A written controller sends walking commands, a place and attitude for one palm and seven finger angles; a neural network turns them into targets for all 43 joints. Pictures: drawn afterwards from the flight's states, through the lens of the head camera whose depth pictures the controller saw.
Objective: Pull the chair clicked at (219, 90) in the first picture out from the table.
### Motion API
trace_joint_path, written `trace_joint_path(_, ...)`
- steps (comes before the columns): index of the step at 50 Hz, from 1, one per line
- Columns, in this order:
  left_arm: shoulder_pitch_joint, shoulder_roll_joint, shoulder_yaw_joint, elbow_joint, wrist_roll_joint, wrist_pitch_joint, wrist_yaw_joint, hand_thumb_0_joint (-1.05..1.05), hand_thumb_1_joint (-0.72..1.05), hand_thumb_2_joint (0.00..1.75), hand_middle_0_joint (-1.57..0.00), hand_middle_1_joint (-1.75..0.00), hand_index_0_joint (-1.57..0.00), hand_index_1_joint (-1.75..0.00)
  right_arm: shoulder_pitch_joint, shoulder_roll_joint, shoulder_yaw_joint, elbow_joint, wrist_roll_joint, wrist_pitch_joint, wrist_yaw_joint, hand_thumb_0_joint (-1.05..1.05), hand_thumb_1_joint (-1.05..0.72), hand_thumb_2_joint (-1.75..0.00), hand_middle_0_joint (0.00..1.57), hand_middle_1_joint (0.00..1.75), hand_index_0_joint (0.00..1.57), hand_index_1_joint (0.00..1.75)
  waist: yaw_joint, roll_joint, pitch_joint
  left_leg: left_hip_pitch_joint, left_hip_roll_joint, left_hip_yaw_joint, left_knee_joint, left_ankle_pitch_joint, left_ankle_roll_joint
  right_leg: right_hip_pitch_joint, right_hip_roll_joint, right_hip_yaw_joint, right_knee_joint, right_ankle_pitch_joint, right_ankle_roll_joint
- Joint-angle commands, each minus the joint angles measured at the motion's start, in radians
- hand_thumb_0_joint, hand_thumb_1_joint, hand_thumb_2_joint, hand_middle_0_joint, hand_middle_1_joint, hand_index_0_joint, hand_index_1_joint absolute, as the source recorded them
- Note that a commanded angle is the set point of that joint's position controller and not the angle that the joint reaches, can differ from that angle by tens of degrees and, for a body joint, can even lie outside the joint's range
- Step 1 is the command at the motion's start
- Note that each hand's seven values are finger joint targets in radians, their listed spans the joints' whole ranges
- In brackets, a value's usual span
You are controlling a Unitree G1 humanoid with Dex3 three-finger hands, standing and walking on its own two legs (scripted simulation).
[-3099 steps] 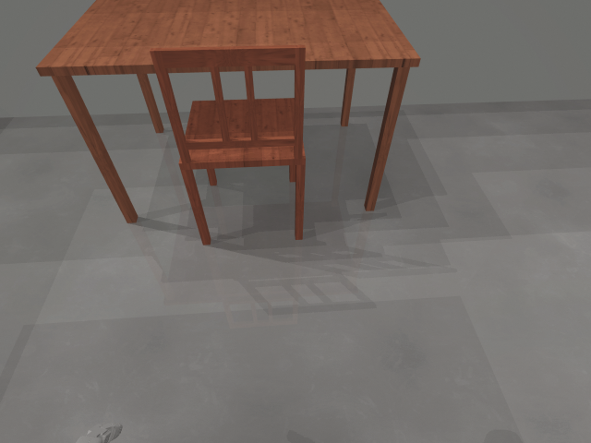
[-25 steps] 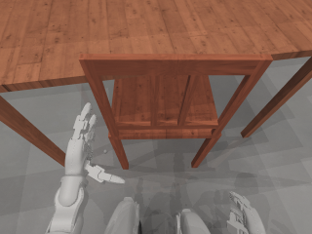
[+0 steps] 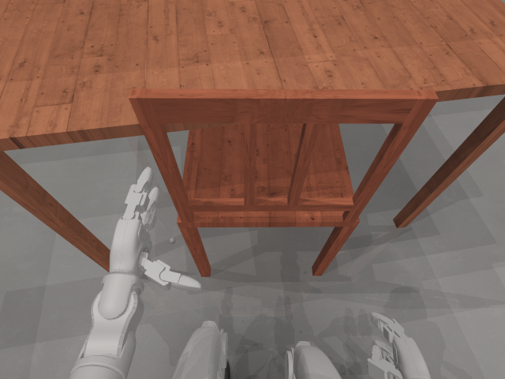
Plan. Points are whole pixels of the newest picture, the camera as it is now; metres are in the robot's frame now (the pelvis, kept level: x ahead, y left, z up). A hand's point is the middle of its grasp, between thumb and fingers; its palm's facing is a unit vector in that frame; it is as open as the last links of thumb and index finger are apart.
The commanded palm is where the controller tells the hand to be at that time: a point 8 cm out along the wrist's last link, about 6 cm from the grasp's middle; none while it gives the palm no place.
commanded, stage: aim the fingers beside a spindle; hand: left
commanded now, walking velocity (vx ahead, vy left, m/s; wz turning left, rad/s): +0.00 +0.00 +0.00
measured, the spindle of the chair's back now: (249, 168) +0.47 +0.03 +0.01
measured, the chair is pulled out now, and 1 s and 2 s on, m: -0.05 -0.05 -0.05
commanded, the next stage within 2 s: none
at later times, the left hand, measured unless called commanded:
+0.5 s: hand (184, 244) +0.31 +0.12 +0.03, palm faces +0.01 -1.00 -0.03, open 16.9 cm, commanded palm +0.29 +0.19 +0.03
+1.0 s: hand (168, 242) +0.31 +0.14 +0.03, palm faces +0.01 -1.00 -0.06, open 16.9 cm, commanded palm +0.28 +0.19 +0.01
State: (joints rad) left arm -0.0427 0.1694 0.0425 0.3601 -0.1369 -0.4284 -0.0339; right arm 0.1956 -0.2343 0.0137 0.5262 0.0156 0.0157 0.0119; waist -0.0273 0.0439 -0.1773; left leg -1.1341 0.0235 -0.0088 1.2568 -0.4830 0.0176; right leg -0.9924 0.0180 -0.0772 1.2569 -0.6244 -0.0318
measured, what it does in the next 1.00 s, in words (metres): stands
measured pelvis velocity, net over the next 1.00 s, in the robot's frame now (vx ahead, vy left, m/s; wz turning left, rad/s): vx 0.00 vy -0.01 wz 0.01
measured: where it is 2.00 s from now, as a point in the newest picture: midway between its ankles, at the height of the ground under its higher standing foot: outside the picture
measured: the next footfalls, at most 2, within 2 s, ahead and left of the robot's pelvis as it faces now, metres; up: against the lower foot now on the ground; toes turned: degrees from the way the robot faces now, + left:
none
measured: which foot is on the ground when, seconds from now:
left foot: down 0.00-1.00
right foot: down 0.00-1.00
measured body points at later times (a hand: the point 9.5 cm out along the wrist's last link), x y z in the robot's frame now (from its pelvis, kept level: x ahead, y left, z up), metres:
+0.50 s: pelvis +0.00 -0.01 +0.00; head +0.11 -0.01 +0.44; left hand +0.30 +0.17 +0.03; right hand +0.16 -0.26 -0.11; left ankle +0.06 +0.11 -0.62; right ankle -0.01 -0.10 -0.62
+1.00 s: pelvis +0.00 -0.01 +0.00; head +0.09 -0.01 +0.44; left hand +0.31 +0.20 +0.03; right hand +0.17 -0.24 -0.11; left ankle +0.06 +0.11 -0.62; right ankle -0.01 -0.10 -0.62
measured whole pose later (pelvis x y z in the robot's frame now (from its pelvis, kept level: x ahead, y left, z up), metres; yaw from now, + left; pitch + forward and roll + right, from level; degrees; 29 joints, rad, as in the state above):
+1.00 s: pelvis +0.00 -0.01 +0.00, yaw +1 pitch +20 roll -2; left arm -0.03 0.18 0.06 0.37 -0.16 -0.46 -0.07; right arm 0.19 -0.24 0.01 0.55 0.03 0.00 0.01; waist -0.02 0.05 -0.18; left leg -1.13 0.02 -0.02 1.25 -0.48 0.01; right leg -0.98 0.02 -0.08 1.26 -0.63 -0.04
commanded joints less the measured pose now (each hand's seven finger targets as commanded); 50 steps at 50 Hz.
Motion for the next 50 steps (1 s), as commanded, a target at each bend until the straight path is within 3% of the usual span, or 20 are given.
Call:
trace_joint_path(1, -0.141, 0.041, -0.016, -0.260, -0.035, -0.074, -0.052, 0.00, -0.50, 0.30, -0.06, -0.08, -0.06, -0.08, -0.007, -0.141, -0.067, -0.151, 0.005, -0.053, -0.025, 0.00, -0.90, -0.90, 0.20, 0.30, 0.20, 0.30, -0.028, -0.044, -0.314, 0.317, -0.011, -0.032, -0.125, 0.184, 0.021, 0.095, -0.002, 0.049, -0.213, 0.296, 0.007)
trace_joint_path(3, -0.189, 0.115, 0.045, -0.420, -0.037, -0.136, -0.019, 0.00, -0.50, 0.30, -0.06, -0.08, -0.06, -0.08, -0.003, -0.131, -0.068, -0.143, -0.005, -0.068, -0.031, 0.00, -0.90, -0.90, 0.20, 0.30, 0.20, 0.30, -0.005, 0.028, -0.424, 0.411, -0.008, -0.036, -0.125, 0.278, 0.018, 0.124, -0.001, 0.051, -0.191, 0.363, 0.003)
trace_joint_path(5, -0.157, 0.147, 0.077, -0.492, -0.023, -0.181, 0.029, 0.00, -0.50, 0.30, -0.06, -0.08, -0.06, -0.08, 0.000, -0.119, -0.064, -0.134, -0.014, -0.079, -0.030, 0.00, -0.90, -0.90, 0.20, 0.30, 0.20, 0.30, 0.007, 0.067, -0.452, 0.463, -0.005, -0.037, -0.129, 0.339, 0.014, 0.122, 0.002, 0.046, -0.177, 0.389, 0.001)
trace_joint_path(6, -0.155, 0.172, 0.097, -0.487, -0.009, -0.188, 0.053, 0.00, -0.50, 0.30, -0.06, -0.08, -0.06, -0.08, 0.008, -0.121, -0.063, -0.122, -0.018, -0.080, -0.030, 0.00, -0.90, -0.90, 0.20, 0.30, 0.20, 0.30, 0.001, 0.069, -0.437, 0.459, -0.002, -0.046, -0.128, 0.348, 0.013, 0.103, 0.005, 0.039, -0.167, 0.385, 0.001)
trace_joint_path(9, -0.110, 0.100, 0.050, -0.304, 0.021, -0.159, 0.066, 0.00, -0.50, 0.30, -0.06, -0.08, -0.06, -0.08, -0.001, -0.121, -0.061, -0.097, -0.020, -0.070, -0.016, 0.00, -0.90, -0.90, 0.20, 0.30, 0.20, 0.30, -0.030, 0.006, -0.316, 0.368, -0.003, -0.041, -0.121, 0.253, 0.014, 0.059, 0.007, 0.038, -0.182, 0.327, 0.009)
trace_joint_path(14, -0.058, -0.009, -0.050, -0.044, -0.002, -0.027, -0.041, 0.00, -0.50, 0.30, -0.06, -0.08, -0.06, -0.08, -0.006, -0.153, -0.063, -0.125, 0.010, -0.040, -0.012, 0.00, -0.90, -0.90, 0.20, 0.30, 0.20, 0.30, -0.049, -0.124, -0.201, 0.235, -0.019, -0.023, -0.131, 0.110, 0.020, 0.071, -0.003, 0.056, -0.241, 0.238, 0.015)
trace_joint_path(16, -0.115, 0.006, -0.040, -0.090, -0.021, -0.024, -0.061, 0.00, -0.50, 0.30, -0.06, -0.08, -0.06, -0.08, -0.006, -0.151, -0.064, -0.137, 0.015, -0.042, -0.019, 0.00, -0.90, -0.90, 0.20, 0.30, 0.20, 0.30, -0.041, -0.095, -0.232, 0.244, -0.020, -0.022, -0.122, 0.121, 0.024, 0.083, -0.006, 0.067, -0.242, 0.246, 0.013)
trace_joint_path(18, -0.154, 0.076, 0.028, -0.229, -0.033, -0.069, -0.045, 0.00, -0.50, 0.30, -0.06, -0.08, -0.06, -0.08, -0.003, -0.143, -0.069, -0.145, 0.005, -0.052, -0.026, 0.00, -0.90, -0.90, 0.20, 0.30, 0.20, 0.30, -0.013, -0.051, -0.341, 0.294, -0.018, -0.018, -0.113, 0.190, 0.024, 0.129, -0.008, 0.072, -0.216, 0.320, 0.012)
trace_joint_path(20, -0.191, 0.143, 0.086, -0.430, -0.036, -0.143, 0.000, 0.00, -0.50, 0.30, -0.06, -0.08, -0.06, -0.08, -0.005, -0.125, -0.070, -0.149, -0.006, -0.067, -0.030, 0.00, -0.90, -0.90, 0.20, 0.30, 0.20, 0.30, 0.014, 0.020, -0.467, 0.388, -0.015, -0.016, -0.113, 0.302, 0.022, 0.183, -0.006, 0.073, -0.187, 0.424, 0.009)
trace_joint_path(22, -0.166, 0.201, 0.140, -0.515, -0.026, -0.190, 0.054, 0.00, -0.50, 0.30, -0.06, -0.08, -0.06, -0.08, 0.010, -0.113, -0.065, -0.134, -0.015, -0.074, -0.031, 0.00, -0.90, -0.90, 0.20, 0.30, 0.20, 0.30, 0.026, 0.066, -0.485, 0.431, -0.013, -0.019, -0.122, 0.357, 0.017, 0.192, 0.000, 0.069, -0.176, 0.454, 0.005)
trace_joint_path(26, -0.025, 0.115, 0.081, -0.307, 0.007, -0.162, 0.062, 0.00, -0.50, 0.30, -0.06, -0.08, -0.06, -0.08, 0.007, -0.115, -0.063, -0.107, -0.016, -0.068, -0.013, 0.00, -0.90, -0.90, 0.20, 0.30, 0.20, 0.30, -0.020, -0.028, -0.350, 0.348, -0.009, -0.020, -0.114, 0.305, 0.020, 0.150, 0.003, 0.060, -0.190, 0.436, 0.014)
trace_joint_path(29, -0.006, 0.018, -0.019, -0.041, 0.001, -0.062, -0.031, 0.00, -0.50, 0.30, -0.06, -0.08, -0.06, -0.08, 0.004, -0.145, -0.062, -0.099, 0.003, -0.047, -0.011, 0.00, -0.90, -0.90, 0.20, 0.30, 0.20, 0.30, -0.070, -0.138, -0.161, 0.205, -0.013, -0.015, -0.108, 0.137, 0.019, 0.070, -0.003, 0.072, -0.237, 0.305, 0.026)
trace_joint_path(31, -0.039, -0.023, -0.061, -0.009, -0.029, -0.022, -0.096, 0.00, -0.50, 0.30, -0.06, -0.08, -0.06, -0.08, -0.007, -0.152, -0.062, -0.119, 0.023, -0.048, -0.017, 0.00, -0.90, -0.90, 0.20, 0.30, 0.20, 0.30, -0.067, -0.158, -0.134, 0.183, -0.022, -0.012, -0.107, 0.101, 0.025, 0.084, -0.014, 0.105, -0.280, 0.246, 0.025)
trace_joint_path(34, -0.089, 0.039, -0.005, -0.161, -0.062, -0.058, -0.116, 0.00, -0.50, 0.30, -0.06, -0.08, -0.06, -0.08, -0.005, -0.149, -0.070, -0.139, 0.017, -0.062, -0.030, 0.00, -0.90, -0.90, 0.20, 0.30, 0.20, 0.30, -0.032, -0.088, -0.277, 0.234, -0.022, -0.011, -0.097, 0.166, 0.026, 0.137, -0.018, 0.102, -0.242, 0.322, 0.021)
trace_joint_path(37, -0.189, 0.172, 0.094, -0.532, -0.059, -0.177, -0.031, 0.00, -0.50, 0.30, -0.06, -0.08, -0.06, -0.08, 0.001, -0.127, -0.075, -0.145, -0.005, -0.092, -0.037, 0.00, -0.90, -0.90, 0.20, 0.30, 0.20, 0.30, 0.022, 0.086, -0.500, 0.440, -0.014, -0.022, -0.117, 0.336, 0.020, 0.177, -0.008, 0.068, -0.181, 0.434, 0.004)
trace_joint_path(39, -0.090, 0.196, 0.126, -0.605, -0.041, -0.226, 0.042, 0.00, -0.50, 0.30, -0.06, -0.08, -0.06, -0.08, 0.011, -0.108, -0.066, -0.130, -0.015, -0.104, -0.035, 0.00, -0.90, -0.90, 0.20, 0.30, 0.20, 0.30, 0.037, 0.120, -0.519, 0.520, -0.008, -0.030, -0.135, 0.422, 0.011, 0.154, -0.002, 0.049, -0.169, 0.451, -0.004)
trace_joint_path(41, -0.028, 0.199, 0.144, -0.519, -0.011, -0.220, 0.087, 0.00, -0.50, 0.30, -0.06, -0.08, -0.06, -0.08, 0.012, -0.109, -0.066, -0.112, -0.021, -0.099, -0.029, 0.00, -0.90, -0.90, 0.20, 0.30, 0.20, 0.30, 0.014, 0.063, -0.452, 0.475, -0.003, -0.038, -0.129, 0.414, 0.013, 0.129, 0.004, 0.042, -0.165, 0.446, 0.002)
trace_joint_path(42, -0.014, 0.136, 0.094, -0.416, 0.001, -0.198, 0.085, 0.00, -0.50, 0.30, -0.06, -0.08, -0.06, -0.08, 0.003, -0.108, -0.062, -0.103, -0.021, -0.090, -0.019, 0.00, -0.90, -0.90, 0.20, 0.30, 0.20, 0.30, -0.012, 0.018, -0.374, 0.417, -0.006, -0.035, -0.125, 0.356, 0.015, 0.118, 0.005, 0.041, -0.174, 0.426, 0.008)
trace_joint_path(46, 0.008, -0.017, -0.050, -0.019, 0.012, -0.054, -0.030, 0.00, -0.50, 0.30, -0.06, -0.08, -0.06, -0.08, -0.015, -0.146, -0.060, -0.103, 0.007, -0.055, -0.007, 0.00, -0.90, -0.90, 0.20, 0.30, 0.20, 0.30, -0.071, -0.132, -0.105, 0.205, -0.016, -0.027, -0.128, 0.085, 0.020, 0.015, 0.003, 0.049, -0.240, 0.219, 0.017)
trace_joint_path(50, -0.072, -0.022, -0.062, -0.081, -0.050, -0.021, -0.116, 0.00, -0.50, 0.30, -0.06, -0.08, -0.06, -0.08, -0.010, -0.160, -0.068, -0.140, 0.026, -0.059, -0.028, 0.00, -0.90, -0.90, 0.20, 0.30, 0.20, 0.30, -0.047, -0.126, -0.218, 0.241, -0.023, -0.027, -0.125, 0.094, 0.027, 0.074, -0.009, 0.066, -0.258, 0.204, 0.015)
